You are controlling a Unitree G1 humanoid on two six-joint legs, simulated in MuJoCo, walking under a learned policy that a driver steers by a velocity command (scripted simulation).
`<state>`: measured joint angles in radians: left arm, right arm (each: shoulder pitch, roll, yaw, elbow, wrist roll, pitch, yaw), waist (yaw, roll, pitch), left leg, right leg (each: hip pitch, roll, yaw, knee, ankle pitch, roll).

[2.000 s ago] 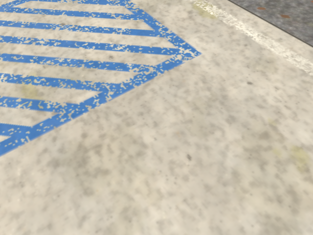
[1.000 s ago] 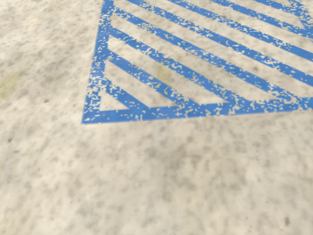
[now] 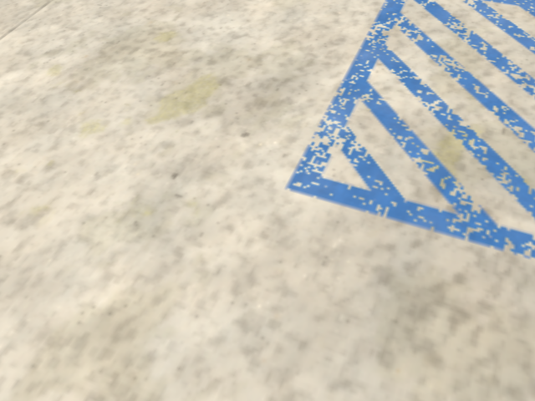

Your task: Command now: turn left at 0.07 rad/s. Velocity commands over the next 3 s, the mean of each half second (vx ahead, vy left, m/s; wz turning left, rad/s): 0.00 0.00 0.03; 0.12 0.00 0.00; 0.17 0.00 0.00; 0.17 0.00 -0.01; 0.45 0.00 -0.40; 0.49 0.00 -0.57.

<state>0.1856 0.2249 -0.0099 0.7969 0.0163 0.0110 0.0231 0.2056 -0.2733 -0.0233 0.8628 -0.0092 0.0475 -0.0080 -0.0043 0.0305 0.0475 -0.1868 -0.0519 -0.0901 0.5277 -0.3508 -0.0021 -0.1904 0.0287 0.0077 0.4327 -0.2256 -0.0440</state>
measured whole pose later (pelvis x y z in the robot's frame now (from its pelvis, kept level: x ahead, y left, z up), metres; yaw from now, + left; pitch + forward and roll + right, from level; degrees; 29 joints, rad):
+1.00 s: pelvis +0.04 +0.00 -0.01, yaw -1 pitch +0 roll +1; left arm 0.30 0.21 0.01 1.05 0.03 -0.04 0.00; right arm 0.39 -0.21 -0.03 1.15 -0.02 -0.01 -0.03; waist -0.01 0.01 -0.02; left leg -0.11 -0.04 -0.10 0.48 -0.37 0.04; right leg -0.22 0.03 -0.03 0.55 -0.38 -0.08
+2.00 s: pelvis +0.29 -0.01 +0.00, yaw -2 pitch +1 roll +0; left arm 0.47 0.18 0.05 1.14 0.02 -0.03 0.03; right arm 0.24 -0.20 -0.04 1.00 -0.02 -0.06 0.01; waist 0.03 -0.02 -0.02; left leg -0.30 -0.01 0.07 0.56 -0.34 0.07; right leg -0.08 -0.01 0.03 0.39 -0.33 -0.01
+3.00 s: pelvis +0.80 -0.10 -0.02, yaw -34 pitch +3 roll +0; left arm 0.49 0.26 0.07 0.91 0.02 -0.05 0.01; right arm -0.03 -0.23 -0.02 0.71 -0.03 -0.05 0.02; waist 0.12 0.02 0.04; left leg -0.56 0.01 -0.01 0.56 -0.09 0.00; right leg 0.06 0.13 0.22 0.34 -0.41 -0.12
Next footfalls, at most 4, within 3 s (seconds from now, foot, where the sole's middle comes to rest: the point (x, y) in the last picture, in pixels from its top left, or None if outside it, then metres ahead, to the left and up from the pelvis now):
0.04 left None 0.02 0.13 -0.78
1.38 left None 0.31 0.05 -0.78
1.68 right None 0.25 -0.14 -0.78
2.02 left None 0.35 0.09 -0.78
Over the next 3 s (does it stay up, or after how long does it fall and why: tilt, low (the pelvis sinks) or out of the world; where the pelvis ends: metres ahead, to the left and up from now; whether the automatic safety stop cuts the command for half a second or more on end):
stays up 0.80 -0.10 -0.02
